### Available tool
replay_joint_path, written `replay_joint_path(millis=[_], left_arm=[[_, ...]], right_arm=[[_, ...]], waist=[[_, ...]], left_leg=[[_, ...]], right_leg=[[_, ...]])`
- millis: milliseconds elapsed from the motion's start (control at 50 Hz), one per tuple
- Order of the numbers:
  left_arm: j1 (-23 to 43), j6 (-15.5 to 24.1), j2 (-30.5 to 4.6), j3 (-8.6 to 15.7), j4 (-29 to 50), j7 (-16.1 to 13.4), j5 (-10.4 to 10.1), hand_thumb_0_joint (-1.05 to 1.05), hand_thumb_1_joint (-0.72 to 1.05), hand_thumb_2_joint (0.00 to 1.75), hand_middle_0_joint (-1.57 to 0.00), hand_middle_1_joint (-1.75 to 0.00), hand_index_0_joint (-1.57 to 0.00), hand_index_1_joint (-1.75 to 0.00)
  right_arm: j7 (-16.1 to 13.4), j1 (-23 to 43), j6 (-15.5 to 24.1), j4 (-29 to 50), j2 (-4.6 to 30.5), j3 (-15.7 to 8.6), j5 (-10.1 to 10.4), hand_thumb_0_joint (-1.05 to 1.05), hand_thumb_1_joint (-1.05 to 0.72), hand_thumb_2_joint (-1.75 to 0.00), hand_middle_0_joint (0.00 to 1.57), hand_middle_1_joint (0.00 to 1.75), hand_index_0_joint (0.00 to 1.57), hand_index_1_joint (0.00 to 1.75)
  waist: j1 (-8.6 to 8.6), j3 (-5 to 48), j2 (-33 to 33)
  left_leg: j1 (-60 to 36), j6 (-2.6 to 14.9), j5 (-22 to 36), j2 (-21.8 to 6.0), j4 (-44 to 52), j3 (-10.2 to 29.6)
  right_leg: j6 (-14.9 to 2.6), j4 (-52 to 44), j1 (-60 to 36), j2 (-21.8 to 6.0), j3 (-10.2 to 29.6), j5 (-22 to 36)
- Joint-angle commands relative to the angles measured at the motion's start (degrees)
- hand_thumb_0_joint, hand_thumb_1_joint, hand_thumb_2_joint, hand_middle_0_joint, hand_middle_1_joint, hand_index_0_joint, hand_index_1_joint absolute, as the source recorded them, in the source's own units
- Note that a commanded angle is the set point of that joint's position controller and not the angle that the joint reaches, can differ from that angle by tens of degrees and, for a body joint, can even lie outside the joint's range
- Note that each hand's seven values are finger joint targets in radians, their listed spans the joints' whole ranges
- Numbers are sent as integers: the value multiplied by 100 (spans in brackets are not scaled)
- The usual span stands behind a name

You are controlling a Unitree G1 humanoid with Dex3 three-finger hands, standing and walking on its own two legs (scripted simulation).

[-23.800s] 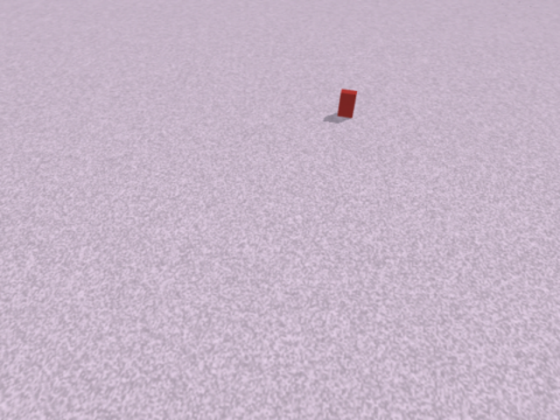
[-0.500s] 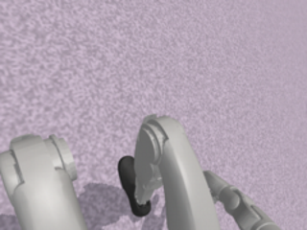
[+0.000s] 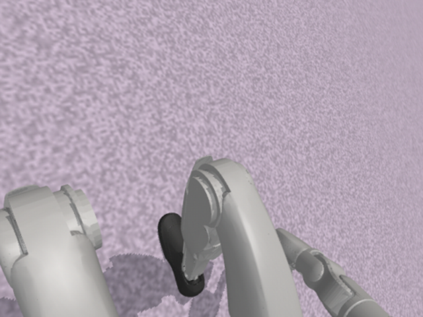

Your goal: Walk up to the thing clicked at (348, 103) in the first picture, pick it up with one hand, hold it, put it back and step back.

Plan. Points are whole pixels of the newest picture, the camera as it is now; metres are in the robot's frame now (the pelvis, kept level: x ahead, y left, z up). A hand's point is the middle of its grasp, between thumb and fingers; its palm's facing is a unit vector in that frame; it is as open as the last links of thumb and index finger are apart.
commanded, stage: open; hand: left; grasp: from the side
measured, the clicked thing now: out of the picture +0.43 +0.32 -0.20
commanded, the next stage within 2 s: withdraw in 0.26 s
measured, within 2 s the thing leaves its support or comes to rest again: rests again in 0.26 s
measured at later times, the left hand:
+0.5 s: hand out of the picture +0.41 +0.36 -0.16, palm faces +0.58 -0.82 +0.02, open 16.7 cm
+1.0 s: hand out of the picture +0.34 +0.44 -0.05, palm faces +0.54 -0.82 -0.19, open 17.4 cm
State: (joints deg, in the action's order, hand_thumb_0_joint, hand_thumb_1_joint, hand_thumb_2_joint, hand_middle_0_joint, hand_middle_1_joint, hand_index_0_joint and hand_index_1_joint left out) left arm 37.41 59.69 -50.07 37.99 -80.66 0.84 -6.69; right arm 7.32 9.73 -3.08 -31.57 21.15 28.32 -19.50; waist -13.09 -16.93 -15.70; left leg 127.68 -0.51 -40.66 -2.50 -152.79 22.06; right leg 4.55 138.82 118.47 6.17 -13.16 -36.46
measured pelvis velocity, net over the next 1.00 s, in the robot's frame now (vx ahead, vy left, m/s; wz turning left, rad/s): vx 0.00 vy -0.01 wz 0.08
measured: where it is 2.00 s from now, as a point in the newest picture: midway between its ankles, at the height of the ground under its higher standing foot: (134, 297)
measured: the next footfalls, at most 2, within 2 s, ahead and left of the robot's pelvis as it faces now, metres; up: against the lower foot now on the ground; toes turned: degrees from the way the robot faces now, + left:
none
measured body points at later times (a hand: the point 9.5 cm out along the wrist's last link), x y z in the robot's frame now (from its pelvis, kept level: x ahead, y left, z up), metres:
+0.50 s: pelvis +0.00 +0.00 +0.00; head +0.22 +0.20 +0.34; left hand +0.38 +0.41 -0.15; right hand +0.18 -0.24 -0.03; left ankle +0.08 +0.13 -0.25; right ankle +0.14 -0.13 -0.25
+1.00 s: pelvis +0.00 -0.01 +0.04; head +0.18 +0.16 +0.42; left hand +0.31 +0.48 -0.04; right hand +0.22 -0.23 -0.03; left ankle +0.08 +0.13 -0.25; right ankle +0.14 -0.13 -0.25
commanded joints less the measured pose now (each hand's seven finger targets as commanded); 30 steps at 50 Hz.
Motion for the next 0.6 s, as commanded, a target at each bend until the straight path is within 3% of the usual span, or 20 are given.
replay_joint_path(millis=[0, 120, 240, 340, 420, 500, 580], left_arm=[[985, 408, -1220, -32, 800, 47, 15, 0, -30, 39, -69, -61, -72, -58], [882, 335, -960, -99, 677, 80, -123, 0, -38, 25, -49, -40, -51, -38], [1024, 390, -1322, -6, 724, 65, -59, 0, -47, 8, -28, -19, -30, -17], [1093, 452, -1327, -13, 748, 47, -53, 0, -56, 0, -12, -3, -14, -1], [969, 458, -1549, 147, 927, 108, -38, 0, -52, 2, -7, -4, -9, -2], [909, 342, -1972, 506, 1654, 234, -11, 0, -52, 3, -6, -5, -9, -2], [805, -68, -1965, 507, 2463, 511, -55, 0, -53, 3, -6, -5, -8, -3]], right_arm=[[-125, -267, -74, 57, 2027, -719, -42, 0, -92, -89, 20, 30, 20, 30], [-120, -290, -76, 90, 2035, -723, 3, 0, -92, -90, 20, 30, 20, 30], [-121, -211, -77, 123, 2047, -708, 22, 0, -91, -90, 20, 30, 20, 30], [-121, -214, -77, 139, 2038, -678, -14, 0, -92, -90, 20, 30, 20, 30], [-138, -224, -74, 123, 2060, -696, -12, 0, -90, -89, 20, 30, 20, 30], [-186, -365, -128, 103, 2124, -840, 11, 0, -90, -90, 20, 30, 20, 30], [-227, -507, -153, 176, 2054, -1103, 177, 0, -91, -90, 20, 30, 20, 30]], waist=[[-505, 3377, 3395], [-519, 3297, 3149], [-459, 3131, 3135], [-518, 3160, 3199], [-392, 3299, 3321], [-214, 3671, 3894], [7, 4111, 4381]], left_leg=[[-2372, -132, 876, -360, 1959, -567], [-2292, -107, 871, -352, 1980, -509], [-2084, -77, 475, -359, 2003, -531], [-2112, -78, 506, -355, 1977, -553], [-2272, -95, 727, -373, 2001, -552], [-2805, -188, 1081, -397, 2165, -564], [-3001, -206, 1052, -364, 2402, -699]], right_leg=[[-488, -861, -1451, 108, -697, 1067], [-470, -894, -1451, 109, -744, 1084], [-489, -920, -1328, 102, -731, 756], [-488, -940, -1377, 115, -728, 790], [-493, -884, -1462, 113, -698, 946], [-518, -790, -1418, 64, -648, 1142], [-579, -831, -1323, 26, -503, 1091]])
